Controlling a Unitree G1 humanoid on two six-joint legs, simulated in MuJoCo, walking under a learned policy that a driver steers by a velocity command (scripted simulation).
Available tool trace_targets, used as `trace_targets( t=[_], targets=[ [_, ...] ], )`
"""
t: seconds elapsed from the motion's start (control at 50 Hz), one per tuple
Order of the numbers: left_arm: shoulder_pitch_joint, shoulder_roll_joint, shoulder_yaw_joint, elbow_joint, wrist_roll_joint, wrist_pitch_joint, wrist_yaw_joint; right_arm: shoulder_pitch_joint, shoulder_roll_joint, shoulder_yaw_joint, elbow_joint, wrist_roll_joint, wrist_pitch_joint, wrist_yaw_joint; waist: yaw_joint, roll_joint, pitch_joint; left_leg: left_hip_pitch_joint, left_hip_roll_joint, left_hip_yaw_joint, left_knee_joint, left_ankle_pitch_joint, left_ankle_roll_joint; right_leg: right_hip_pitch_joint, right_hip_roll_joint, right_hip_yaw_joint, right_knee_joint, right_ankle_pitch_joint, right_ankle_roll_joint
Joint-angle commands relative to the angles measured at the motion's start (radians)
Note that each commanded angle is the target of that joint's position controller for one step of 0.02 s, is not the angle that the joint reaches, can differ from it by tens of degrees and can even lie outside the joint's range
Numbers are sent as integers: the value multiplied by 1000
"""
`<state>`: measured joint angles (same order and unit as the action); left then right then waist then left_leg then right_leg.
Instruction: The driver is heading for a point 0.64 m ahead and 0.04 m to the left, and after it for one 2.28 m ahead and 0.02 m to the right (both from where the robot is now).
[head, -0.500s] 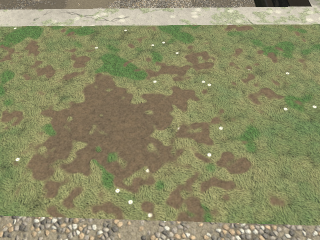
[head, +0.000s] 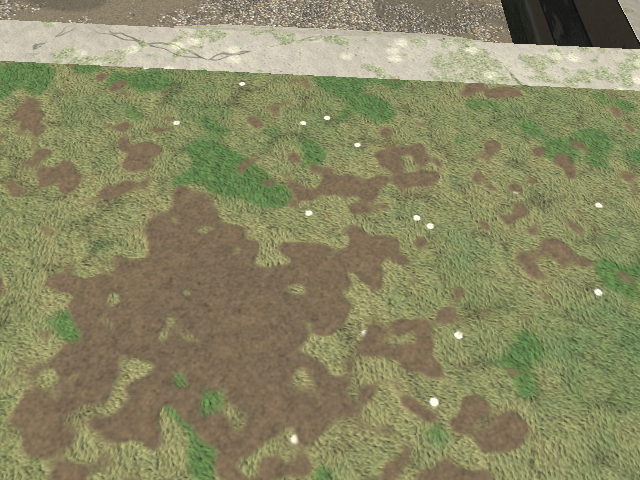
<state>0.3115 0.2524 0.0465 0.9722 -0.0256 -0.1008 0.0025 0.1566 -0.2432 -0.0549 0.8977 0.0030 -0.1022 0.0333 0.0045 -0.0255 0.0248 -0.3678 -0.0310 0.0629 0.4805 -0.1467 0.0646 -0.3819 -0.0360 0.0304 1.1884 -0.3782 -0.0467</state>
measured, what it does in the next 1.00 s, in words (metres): walks ahead: right foot, then left foot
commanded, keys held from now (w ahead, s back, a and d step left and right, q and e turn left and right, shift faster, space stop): w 0.46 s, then w+q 0.32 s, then q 0.16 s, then e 0.06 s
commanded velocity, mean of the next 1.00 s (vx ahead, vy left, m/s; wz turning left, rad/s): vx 0.46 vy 0.00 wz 0.19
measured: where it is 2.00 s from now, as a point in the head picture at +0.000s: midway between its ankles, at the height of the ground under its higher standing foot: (338, 406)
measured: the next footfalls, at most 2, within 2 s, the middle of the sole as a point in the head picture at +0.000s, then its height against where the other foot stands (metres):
right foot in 0.44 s outside the picture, level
left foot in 0.98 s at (280, 389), level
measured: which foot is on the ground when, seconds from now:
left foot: down 0.00-0.46, up 0.48-0.96, down 0.98-1.00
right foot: up 0.00-0.42, down 0.44-0.98, up 1.00-1.00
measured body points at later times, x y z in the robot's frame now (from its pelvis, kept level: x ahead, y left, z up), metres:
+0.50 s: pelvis +0.27 -0.05 -0.01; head +0.31 -0.06 +0.44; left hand +0.46 +0.19 -0.11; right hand +0.24 -0.32 -0.16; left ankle +0.09 +0.08 -0.68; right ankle +0.37 -0.15 -0.73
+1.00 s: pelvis +0.52 -0.02 -0.02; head +0.56 +0.00 +0.43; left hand +0.49 +0.26 -0.16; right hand +0.75 -0.22 -0.12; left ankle +0.63 +0.09 -0.74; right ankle +0.38 -0.15 -0.72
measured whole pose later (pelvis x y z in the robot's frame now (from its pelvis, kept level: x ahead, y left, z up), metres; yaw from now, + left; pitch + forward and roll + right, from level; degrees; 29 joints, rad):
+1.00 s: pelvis +0.52 -0.02 -0.02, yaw +13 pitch +2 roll -2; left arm 0.28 0.25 0.07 0.96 0.00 -0.05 0.04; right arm 0.07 -0.24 -0.08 0.80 0.00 -0.05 0.04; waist 0.02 0.02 0.04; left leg -0.51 0.00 0.05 0.55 -0.05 0.10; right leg -0.04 -0.06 -0.25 0.63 -0.46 0.02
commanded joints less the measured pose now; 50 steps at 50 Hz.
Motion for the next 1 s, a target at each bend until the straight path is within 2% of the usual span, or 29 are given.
trace_targets(
  t=[0.02, 0.04, 0.1, 0.14, 0.22, 0.32, 0.38, 0.4, 0.42, 0.44, 0.46, 0.48, 0.5, 0.52, 0.54, 0.56, 0.58, 0.62, 0.66, 0.74, 0.78, 0.82, 0.86, 0.9, 0.94, 0.96, 0.98, 1.0],
  targets=[
    [13, 75, 29, -65, 6, 0, 10, 42, -71, -11, -21, -14, -13, 4, 6, 100, -78, 221, 263, -321, -297, 98, 168, -208, -110, 48, -10, 105, -8],
    [24, 56, 27, -62, 7, 11, 11, 59, -80, -13, -10, -10, -16, 2, 14, 99, -66, 193, 256, -291, -318, 121, 176, -199, -115, 39, -38, 113, -3],
    [-65, 60, 33, -96, 17, 24, 16, 107, -126, -24, 14, -8, -17, -16, 8, 76, -16, 187, 256, -237, -361, 171, 186, -287, -126, 30, -165, 223, 24],
    [-137, 57, 34, -118, 21, 23, 14, 140, -130, -23, 26, -5, -9, -27, -10, 71, -2, 218, 247, -208, -369, 187, 171, -335, -124, 26, -275, 327, 36],
    [-268, 36, 24, -152, 16, 15, 0, 198, -138, -21, 48, 4, -1, -37, -50, 80, 24, 251, 216, -140, -375, 175, 136, -305, -86, -10, -496, 483, 36],
    [-403, 37, 13, -202, 5, 5, -27, 278, -148, -26, 92, 11, 17, -40, -92, 82, 67, 395, 267, -140, -322, 178, 133, -329, -58, -26, -630, 431, 22],
    [-389, 62, 18, -214, 2, -5, -43, 266, -165, -36, 101, 15, 30, -46, -59, 104, 51, 459, 302, -147, -248, 299, 113, -262, -35, -37, -677, 328, -16],
    [-335, 83, 28, -202, 3, -8, -43, 244, -174, -39, 96, 16, 34, -47, -24, 118, 17, 458, 296, -137, -190, 439, 101, -167, -8, -59, -688, 302, -32],
    [-219, 113, 46, -168, 7, -9, -40, 217, -172, -38, 90, 17, 38, -47, 41, 118, -51, 435, 261, -104, -61, 597, 81, 0, 28, -89, -709, 310, -55],
    [-36, 168, 72, -112, 12, -9, -32, 207, -144, -26, 78, 10, 40, -47, 114, 91, -169, 318, 204, -63, 156, 583, 49, 273, 2, -57, -686, 340, -94],
    [124, 268, 96, -84, 33, -6, -24, 287, -60, 1, 55, -3, 28, -41, 115, -96, -339, -45, 84, -9, 551, 218, -14, 685, -258, 312, -686, 296, -222],
    [148, 236, 84, -73, 22, -1, -27, 325, -10, 19, 72, 10, 4, -33, 104, -250, -437, -278, -33, -115, 788, -410, -35, 821, -390, 682, -854, 168, -308],
    [87, 165, 61, -84, 17, -3, -26, 246, -117, -10, 61, 40, -14, -29, 114, -160, -318, -375, 29, -205, 883, -393, -11, 719, -358, 591, -878, 103, -252],
    [1, 127, 49, -105, 20, -4, -22, 166, -141, -16, 35, 55, -19, -30, 91, -107, -200, -390, 84, -177, 870, -307, 4, 568, -327, 430, -897, 141, -207],
    [-73, 96, 38, -111, 26, -8, -25, 128, -129, -19, 31, 47, -14, -38, 56, -36, -122, -346, 128, -160, 802, -223, 3, 414, -286, 315, -941, 200, -180],
    [-115, 64, 29, -112, 32, -16, -27, 131, -120, -29, 36, 35, 2, -45, 21, -44, -79, -293, 160, -166, 737, -170, 3, 318, -248, 228, -979, 233, -154],
    [-130, 53, 27, -104, 39, -19, -29, 160, -95, -29, 44, 34, 20, -46, -3, -65, -61, -235, 172, -172, 710, -138, 2, 251, -228, 173, -1011, 247, -142],
    [-112, 65, 32, -83, 42, -26, -25, 183, -56, -29, 51, 35, 44, -47, -22, -59, -33, -223, 174, -173, 682, -98, -5, 198, -217, 90, -1052, 308, -148],
    [-91, 91, 40, -69, 47, -29, -13, 137, -59, -35, 31, 31, 55, -49, -22, -38, -4, -294, 170, -194, 625, -15, -14, 207, -219, 31, -1072, 365, -149],
    [-68, 104, 42, -55, 47, -23, 8, 44, -57, -40, -4, 20, 50, -35, -6, -29, 18, -355, 150, -188, 433, 179, -27, 259, -203, -85, -1083, 427, -122],
    [-53, 112, 42, -51, 42, -19, 16, -24, -46, -34, -28, 16, 48, -23, 15, -23, 38, -340, 145, -138, 334, 240, -27, 272, -197, -136, -1093, 431, -108],
    [-40, 121, 43, -46, 39, -7, 27, -102, -27, -24, -66, 6, 47, -11, 34, -9, 74, -324, 132, -83, 238, 260, -26, 291, -197, -195, -1056, 580, -95],
    [-16, 138, 47, -38, 31, 13, 37, -147, -18, -18, -104, 0, 48, 4, 47, -16, 70, -305, 112, -31, 184, 225, -23, 345, -211, -229, -981, 730, -88],
    [-20, 164, 55, -41, 18, 33, 44, -134, -38, -25, -130, 3, 54, 17, 29, -46, 36, -260, 80, 2, 158, 136, -6, 404, -231, -239, -891, 885, -77],
    [-61, 191, 66, -60, 2, 49, 54, -34, -88, -46, -129, 4, 56, 26, -30, -80, -31, -136, 19, 42, 139, 32, 27, 431, -232, -242, -728, 1084, -52],
    [-67, 186, 63, -61, -2, 53, 53, 72, -124, -64, -106, 4, 51, 25, -86, -61, -89, 12, -11, 34, 54, 84, 54, 410, -207, -237, -581, 1062, -30],
    [-46, 176, 58, -57, 3, 48, 44, 157, -181, -86, -89, -2, 48, 7, -132, 6, -149, 212, 16, -40, -46, 345, 91, 308, -147, -246, -368, 867, 20],
    [14, 58, 21, -83, 63, 36, 27, 187, -263, -90, -81, -20, 50, -22, -62, 256, -273, 548, 271, -319, 100, 959, 191, -8, -38, -231, -26, -55, 68]
  ],
)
